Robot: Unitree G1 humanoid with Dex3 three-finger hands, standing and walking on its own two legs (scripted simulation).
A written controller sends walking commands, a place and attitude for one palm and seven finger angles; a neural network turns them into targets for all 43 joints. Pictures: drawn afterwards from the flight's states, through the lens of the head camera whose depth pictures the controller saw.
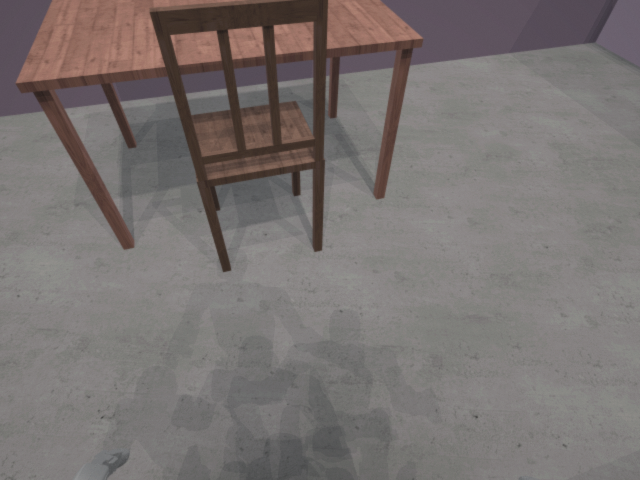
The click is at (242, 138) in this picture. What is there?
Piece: chair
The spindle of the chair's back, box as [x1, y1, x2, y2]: [217, 30, 245, 150]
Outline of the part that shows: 219,30 217,31 236,144 238,150 245,149 228,35 227,30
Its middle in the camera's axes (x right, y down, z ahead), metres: -0.23 -0.38 +1.02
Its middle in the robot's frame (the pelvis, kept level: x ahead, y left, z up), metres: +1.00 +0.28 -0.05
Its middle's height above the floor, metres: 0.72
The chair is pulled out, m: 0.00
